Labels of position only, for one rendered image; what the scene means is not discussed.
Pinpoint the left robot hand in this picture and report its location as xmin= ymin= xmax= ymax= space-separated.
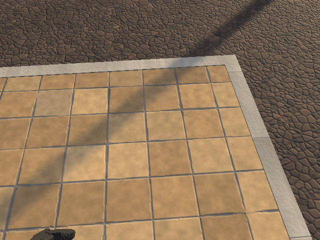
xmin=30 ymin=228 xmax=76 ymax=240

